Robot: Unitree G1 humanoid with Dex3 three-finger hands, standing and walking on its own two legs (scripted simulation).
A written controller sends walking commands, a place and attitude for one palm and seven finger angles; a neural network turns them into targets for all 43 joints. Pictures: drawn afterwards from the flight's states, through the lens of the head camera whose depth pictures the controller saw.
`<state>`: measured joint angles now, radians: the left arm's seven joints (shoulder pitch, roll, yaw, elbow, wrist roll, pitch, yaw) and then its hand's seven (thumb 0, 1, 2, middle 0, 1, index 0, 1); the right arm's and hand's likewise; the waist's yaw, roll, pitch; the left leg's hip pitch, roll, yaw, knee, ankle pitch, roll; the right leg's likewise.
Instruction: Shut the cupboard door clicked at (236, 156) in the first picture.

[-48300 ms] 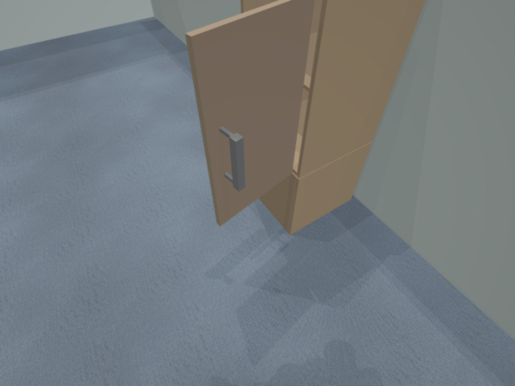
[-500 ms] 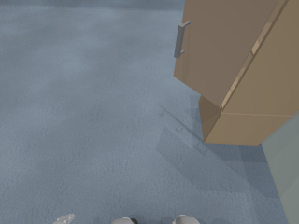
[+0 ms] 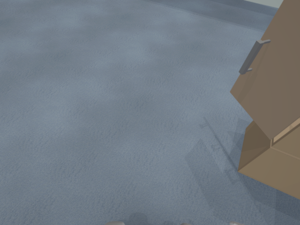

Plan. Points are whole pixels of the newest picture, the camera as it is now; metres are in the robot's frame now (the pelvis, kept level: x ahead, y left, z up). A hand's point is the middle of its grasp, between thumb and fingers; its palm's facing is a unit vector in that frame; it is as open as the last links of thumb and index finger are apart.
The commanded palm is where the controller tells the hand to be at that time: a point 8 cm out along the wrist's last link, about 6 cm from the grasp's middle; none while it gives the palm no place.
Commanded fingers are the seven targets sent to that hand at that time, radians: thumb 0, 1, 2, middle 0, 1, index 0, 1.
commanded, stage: walk to a spot facing it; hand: left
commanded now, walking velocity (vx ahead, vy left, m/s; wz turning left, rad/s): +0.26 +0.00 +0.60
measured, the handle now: (254, 57) +0.82 -0.43 -0.04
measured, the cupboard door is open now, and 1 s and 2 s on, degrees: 47 47 47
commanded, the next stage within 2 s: turn to face it in 1.28 s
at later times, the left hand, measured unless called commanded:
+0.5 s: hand out of the picture +0.00 +0.16 -0.14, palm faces +0.38 -0.90 -0.23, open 7.4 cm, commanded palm none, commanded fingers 0.00 0.90 0.90 -0.20 -0.30 -0.20 -0.30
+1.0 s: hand (52, 194) +0.20 +0.30 -0.13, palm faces +0.51 -0.83 -0.24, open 7.4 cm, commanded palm none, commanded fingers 0.00 0.90 0.90 -0.20 -0.30 -0.20 -0.30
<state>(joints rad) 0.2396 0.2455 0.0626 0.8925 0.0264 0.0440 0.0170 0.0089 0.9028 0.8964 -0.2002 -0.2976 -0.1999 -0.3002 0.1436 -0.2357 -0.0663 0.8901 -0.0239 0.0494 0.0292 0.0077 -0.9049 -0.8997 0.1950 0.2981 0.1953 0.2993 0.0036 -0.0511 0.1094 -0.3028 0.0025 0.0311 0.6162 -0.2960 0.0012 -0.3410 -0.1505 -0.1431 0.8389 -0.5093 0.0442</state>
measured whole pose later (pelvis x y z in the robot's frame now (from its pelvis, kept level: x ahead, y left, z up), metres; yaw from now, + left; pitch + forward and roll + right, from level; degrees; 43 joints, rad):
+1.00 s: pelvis +0.21 +0.07 +0.02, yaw +31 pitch -1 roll +2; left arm 0.16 0.21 0.08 0.89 0.04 -0.01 -0.04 0.01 0.91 0.90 -0.19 -0.30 -0.19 -0.30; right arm 0.31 -0.18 -0.05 1.02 -0.03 -0.02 0.01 0.01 -0.91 -0.90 0.20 0.30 0.20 0.30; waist -0.02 0.00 0.06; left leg -0.12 -0.02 0.06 0.41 -0.28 0.02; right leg -0.50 -0.12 -0.07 0.73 -0.21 0.05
